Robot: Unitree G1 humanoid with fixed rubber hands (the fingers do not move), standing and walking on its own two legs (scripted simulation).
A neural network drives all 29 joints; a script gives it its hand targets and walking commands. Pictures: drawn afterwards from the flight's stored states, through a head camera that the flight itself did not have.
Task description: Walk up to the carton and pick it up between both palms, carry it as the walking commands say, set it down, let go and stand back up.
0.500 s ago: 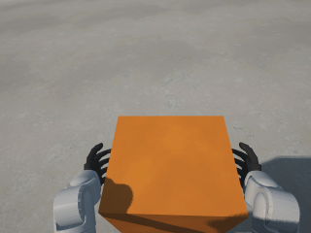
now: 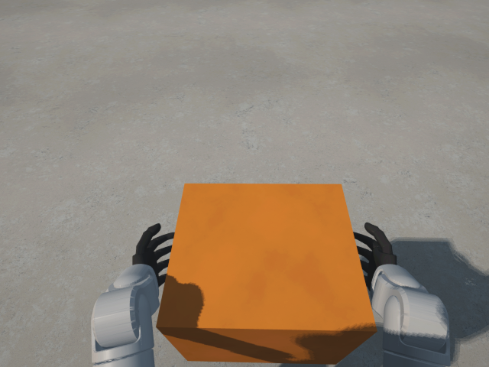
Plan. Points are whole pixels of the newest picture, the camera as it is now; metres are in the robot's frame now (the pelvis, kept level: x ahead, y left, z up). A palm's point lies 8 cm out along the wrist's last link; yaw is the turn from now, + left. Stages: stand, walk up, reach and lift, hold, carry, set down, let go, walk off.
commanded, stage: carry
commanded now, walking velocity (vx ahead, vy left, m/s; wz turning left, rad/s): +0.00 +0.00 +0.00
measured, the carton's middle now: (261, 275) +0.27 +0.00 +0.00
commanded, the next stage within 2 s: hold in 1.60 s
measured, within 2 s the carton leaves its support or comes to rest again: neither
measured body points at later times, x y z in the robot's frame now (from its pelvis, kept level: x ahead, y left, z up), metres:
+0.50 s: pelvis -0.05 -0.02 +0.01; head -0.05 -0.03 +0.46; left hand +0.22 +0.15 +0.03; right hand +0.23 -0.20 +0.03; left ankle +0.02 +0.11 -0.72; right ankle +0.04 -0.13 -0.72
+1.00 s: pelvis -0.02 -0.01 +0.01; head -0.01 -0.02 +0.46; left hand +0.25 +0.17 +0.04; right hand +0.26 -0.19 +0.03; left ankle +0.02 +0.11 -0.72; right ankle +0.04 -0.13 -0.72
